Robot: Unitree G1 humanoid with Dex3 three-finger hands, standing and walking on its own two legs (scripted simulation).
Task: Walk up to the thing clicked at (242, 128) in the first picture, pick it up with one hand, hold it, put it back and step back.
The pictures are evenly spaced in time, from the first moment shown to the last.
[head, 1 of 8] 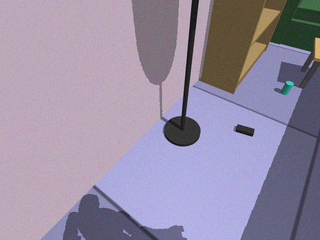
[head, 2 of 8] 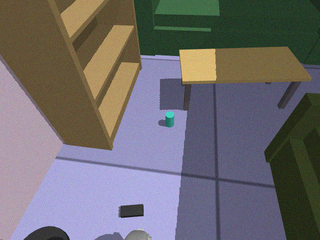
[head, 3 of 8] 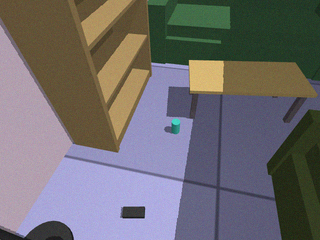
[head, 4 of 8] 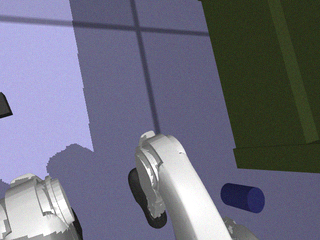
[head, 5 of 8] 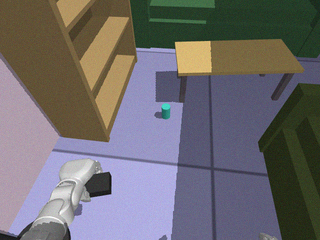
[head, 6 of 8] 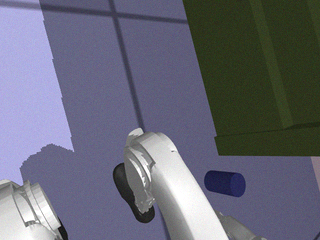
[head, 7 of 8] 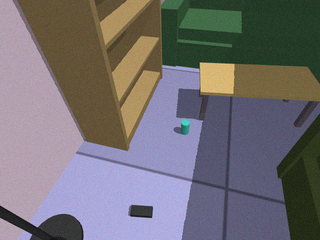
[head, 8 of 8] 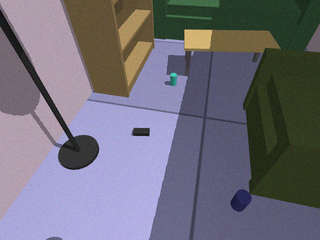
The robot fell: no
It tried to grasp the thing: yes
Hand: left
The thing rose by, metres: 0.68
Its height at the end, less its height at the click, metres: +0.00
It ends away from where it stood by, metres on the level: 0.01
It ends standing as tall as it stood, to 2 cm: yes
